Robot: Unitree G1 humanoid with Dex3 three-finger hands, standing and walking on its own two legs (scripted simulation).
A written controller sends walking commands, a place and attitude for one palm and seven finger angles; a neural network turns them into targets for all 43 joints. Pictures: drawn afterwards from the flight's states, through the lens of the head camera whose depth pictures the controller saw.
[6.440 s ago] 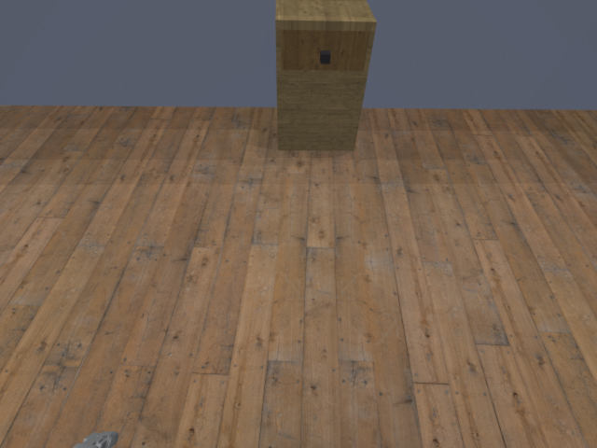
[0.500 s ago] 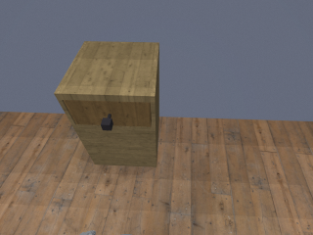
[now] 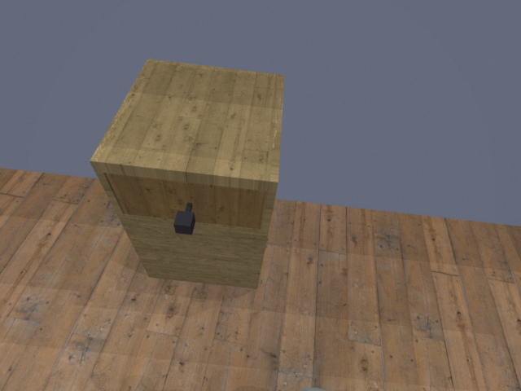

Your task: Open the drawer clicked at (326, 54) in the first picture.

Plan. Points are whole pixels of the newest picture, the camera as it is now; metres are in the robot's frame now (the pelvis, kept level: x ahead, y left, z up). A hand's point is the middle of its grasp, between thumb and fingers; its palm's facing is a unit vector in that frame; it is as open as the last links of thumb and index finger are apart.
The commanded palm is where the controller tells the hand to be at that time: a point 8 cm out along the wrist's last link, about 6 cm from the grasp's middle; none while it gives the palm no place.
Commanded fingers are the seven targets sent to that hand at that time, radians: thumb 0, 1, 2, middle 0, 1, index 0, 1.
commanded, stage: come to a stop and stand still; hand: left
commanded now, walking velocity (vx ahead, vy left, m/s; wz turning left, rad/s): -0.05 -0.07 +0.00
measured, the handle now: (186, 216) +0.52 +0.22 -0.22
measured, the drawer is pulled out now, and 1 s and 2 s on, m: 0.00 0.00 0.00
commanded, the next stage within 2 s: look again from close up in 1.18 s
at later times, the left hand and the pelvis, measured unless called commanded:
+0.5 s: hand out of the picture +0.01 +0.12 -0.16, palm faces +0.07 -0.96 -0.27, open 7.3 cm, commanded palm none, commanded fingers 0.00 0.90 0.90 -0.20 -0.30 -0.20 -0.30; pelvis -0.01 -0.07 +0.00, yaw +1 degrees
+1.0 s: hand out of the picture +0.00 +0.20 -0.19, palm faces +0.04 -0.97 -0.22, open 7.4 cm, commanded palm none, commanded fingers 0.00 0.90 0.90 -0.20 -0.30 -0.20 -0.30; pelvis -0.02 +0.01 -0.01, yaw +0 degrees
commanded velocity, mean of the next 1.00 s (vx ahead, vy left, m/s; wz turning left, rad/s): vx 0.02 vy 0.07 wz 0.00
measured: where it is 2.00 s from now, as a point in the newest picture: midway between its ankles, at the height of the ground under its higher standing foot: outside the picture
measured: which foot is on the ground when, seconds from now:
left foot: down 0.00-0.26, up 0.28-0.64, down 0.66-1.00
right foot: up 0.00-0.22, down 0.24-1.00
